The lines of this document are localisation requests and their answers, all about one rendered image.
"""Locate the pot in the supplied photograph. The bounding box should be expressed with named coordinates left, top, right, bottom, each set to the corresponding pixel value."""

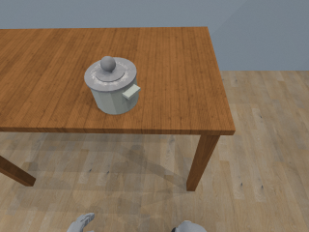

left=91, top=77, right=141, bottom=115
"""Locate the table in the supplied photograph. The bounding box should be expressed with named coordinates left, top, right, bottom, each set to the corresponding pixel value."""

left=0, top=26, right=236, bottom=191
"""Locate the knob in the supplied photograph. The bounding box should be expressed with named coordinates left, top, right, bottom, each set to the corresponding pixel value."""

left=100, top=56, right=116, bottom=72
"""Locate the right robot thigh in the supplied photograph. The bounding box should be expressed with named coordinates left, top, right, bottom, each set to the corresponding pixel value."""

left=175, top=222, right=207, bottom=232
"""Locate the lid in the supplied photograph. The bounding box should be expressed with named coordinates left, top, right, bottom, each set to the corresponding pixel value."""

left=84, top=57, right=137, bottom=94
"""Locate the left robot hand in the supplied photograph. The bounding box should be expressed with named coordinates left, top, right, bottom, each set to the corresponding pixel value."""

left=67, top=213, right=95, bottom=232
